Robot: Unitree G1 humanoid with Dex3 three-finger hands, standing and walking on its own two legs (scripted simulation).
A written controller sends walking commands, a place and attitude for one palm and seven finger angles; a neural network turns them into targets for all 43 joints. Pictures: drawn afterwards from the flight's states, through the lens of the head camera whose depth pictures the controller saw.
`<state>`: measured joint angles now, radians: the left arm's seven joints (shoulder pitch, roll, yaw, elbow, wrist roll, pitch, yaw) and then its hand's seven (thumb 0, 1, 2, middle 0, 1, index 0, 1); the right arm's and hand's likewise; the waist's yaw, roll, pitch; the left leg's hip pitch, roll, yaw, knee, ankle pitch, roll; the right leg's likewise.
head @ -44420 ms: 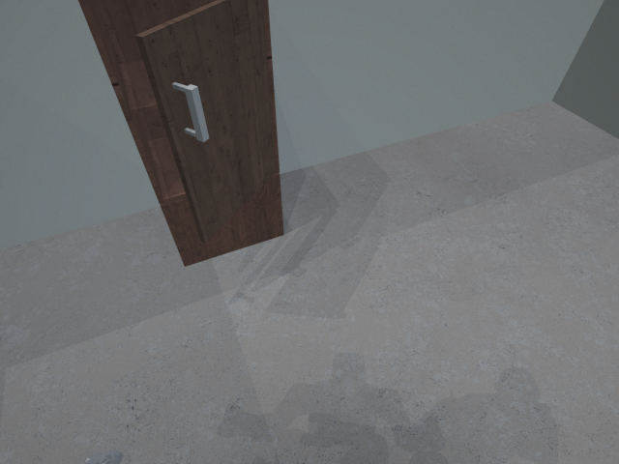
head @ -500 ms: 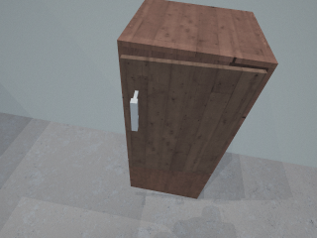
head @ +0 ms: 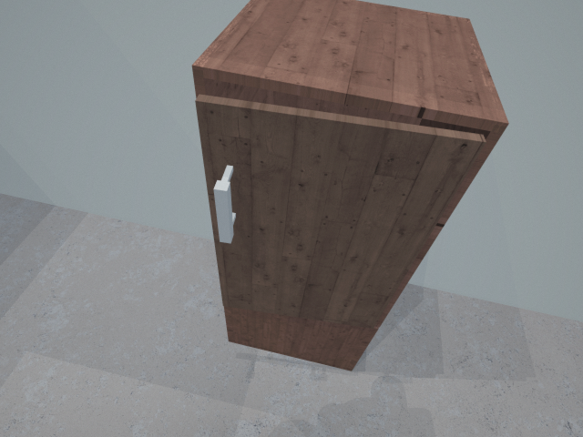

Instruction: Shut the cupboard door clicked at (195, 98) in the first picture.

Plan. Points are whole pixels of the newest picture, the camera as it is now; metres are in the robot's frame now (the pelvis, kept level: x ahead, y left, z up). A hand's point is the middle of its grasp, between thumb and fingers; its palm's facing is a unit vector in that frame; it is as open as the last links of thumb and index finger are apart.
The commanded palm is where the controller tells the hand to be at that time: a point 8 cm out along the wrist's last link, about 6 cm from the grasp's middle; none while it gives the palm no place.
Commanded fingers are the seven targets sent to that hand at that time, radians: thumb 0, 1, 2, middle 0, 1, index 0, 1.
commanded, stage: come to a stop and stand still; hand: left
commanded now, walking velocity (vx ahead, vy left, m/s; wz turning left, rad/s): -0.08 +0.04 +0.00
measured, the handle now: (227, 205) +0.45 +0.15 +0.04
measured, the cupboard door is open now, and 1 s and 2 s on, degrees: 5 5 5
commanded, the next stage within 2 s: look again from close up in 0.70 s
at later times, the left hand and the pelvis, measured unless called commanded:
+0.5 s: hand out of the picture +0.00 +0.23 -0.16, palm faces +0.02 -0.97 -0.25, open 7.4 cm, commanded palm none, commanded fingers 0.00 0.90 0.90 -0.20 -0.30 -0.20 -0.30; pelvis -0.02 +0.04 +0.00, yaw +0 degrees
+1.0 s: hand out of the picture -0.02 +0.20 -0.17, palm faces +0.00 -0.99 -0.13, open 7.4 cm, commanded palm none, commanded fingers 0.00 0.90 0.90 -0.20 -0.30 -0.20 -0.30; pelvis +0.00 +0.05 +0.01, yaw -1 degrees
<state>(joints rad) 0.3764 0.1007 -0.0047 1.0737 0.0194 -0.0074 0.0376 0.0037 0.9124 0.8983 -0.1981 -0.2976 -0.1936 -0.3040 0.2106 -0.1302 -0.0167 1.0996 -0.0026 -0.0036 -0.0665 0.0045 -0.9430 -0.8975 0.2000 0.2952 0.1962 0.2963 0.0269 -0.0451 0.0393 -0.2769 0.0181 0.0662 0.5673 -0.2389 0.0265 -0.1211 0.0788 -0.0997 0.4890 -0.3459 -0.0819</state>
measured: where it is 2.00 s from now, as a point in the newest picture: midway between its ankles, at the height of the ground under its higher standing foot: outside the picture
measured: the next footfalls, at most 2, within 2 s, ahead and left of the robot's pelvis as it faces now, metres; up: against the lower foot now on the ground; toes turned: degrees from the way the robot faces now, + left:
right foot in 1.92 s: +0.01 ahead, -0.17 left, +0.00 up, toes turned -3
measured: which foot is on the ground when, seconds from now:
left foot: down 0.00-1.00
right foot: down 0.00-1.00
